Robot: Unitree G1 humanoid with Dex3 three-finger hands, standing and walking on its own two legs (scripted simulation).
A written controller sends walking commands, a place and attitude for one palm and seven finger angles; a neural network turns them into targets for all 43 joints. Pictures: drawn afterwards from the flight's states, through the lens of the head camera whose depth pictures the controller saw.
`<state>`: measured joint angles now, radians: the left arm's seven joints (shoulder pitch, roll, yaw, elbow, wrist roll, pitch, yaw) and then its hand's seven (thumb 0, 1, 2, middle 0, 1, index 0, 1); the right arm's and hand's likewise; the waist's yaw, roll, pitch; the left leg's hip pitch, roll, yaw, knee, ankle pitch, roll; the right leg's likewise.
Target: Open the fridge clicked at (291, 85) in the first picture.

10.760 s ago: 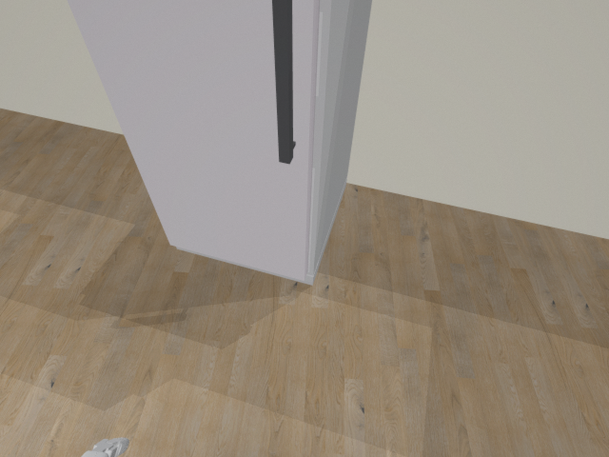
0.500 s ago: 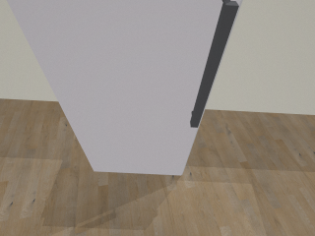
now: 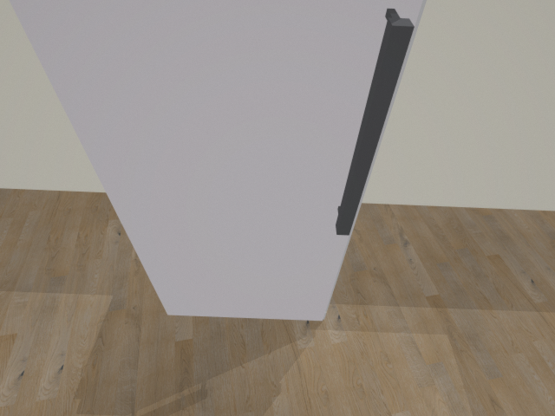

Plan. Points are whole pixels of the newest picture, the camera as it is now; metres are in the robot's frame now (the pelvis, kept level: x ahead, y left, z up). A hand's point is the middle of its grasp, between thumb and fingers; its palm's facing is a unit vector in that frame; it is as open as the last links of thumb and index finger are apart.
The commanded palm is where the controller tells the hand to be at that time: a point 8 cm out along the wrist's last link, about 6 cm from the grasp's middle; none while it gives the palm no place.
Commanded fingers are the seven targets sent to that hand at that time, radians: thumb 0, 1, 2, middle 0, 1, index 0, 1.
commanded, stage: come to a stop and stand still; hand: right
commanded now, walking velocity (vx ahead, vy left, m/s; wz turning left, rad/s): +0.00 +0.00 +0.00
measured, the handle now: (361, 145) +0.52 -0.11 +0.12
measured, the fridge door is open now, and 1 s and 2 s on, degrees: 0 0 0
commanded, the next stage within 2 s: look again from close up in 0.08 s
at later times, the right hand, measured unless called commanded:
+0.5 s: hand out of the picture +0.02 -0.18 -0.17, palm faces +0.01 +0.98 -0.22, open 7.3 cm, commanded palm none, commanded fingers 0.00 -0.90 -0.90 0.20 0.30 0.20 0.30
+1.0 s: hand out of the picture +0.03 -0.20 -0.17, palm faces +0.01 +0.97 -0.25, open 7.3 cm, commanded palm +0.08 -0.25 -0.07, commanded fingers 0.00 -0.88 -0.89 0.20 0.31 0.20 0.31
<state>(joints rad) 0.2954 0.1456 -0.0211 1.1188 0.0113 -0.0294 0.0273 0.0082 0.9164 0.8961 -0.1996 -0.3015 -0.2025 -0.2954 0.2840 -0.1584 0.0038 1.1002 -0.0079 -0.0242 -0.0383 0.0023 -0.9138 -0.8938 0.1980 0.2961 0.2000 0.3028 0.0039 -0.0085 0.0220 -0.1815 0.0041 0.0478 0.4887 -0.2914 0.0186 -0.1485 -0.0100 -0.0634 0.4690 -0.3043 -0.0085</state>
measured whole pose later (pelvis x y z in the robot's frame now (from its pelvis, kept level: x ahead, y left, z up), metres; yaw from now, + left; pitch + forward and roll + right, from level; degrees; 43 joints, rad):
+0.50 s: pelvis +0.00 +0.00 +0.00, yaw +0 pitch -1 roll +0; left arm 0.23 0.18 -0.01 1.12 0.01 -0.03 0.02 0.00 0.91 0.90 -0.20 -0.30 -0.20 -0.30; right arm 0.25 -0.19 0.00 1.10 -0.01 -0.02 -0.03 0.00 -0.91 -0.89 0.20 0.30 0.20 0.30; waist 0.00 0.01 0.04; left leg -0.17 0.00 0.05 0.46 -0.27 0.02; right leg -0.14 -0.01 -0.06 0.43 -0.28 0.00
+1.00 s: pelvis -0.01 +0.01 +0.01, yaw +0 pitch -1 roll +0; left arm 0.20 0.21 -0.02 1.13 0.01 -0.03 0.02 0.00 0.91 0.90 -0.20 -0.30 -0.20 -0.30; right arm 0.21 -0.23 0.00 1.10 -0.01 -0.02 -0.02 0.00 -0.91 -0.89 0.20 0.30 0.20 0.30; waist 0.00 0.01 0.04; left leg -0.16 0.00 0.05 0.42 -0.25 0.03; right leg -0.13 -0.01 -0.06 0.40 -0.25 0.00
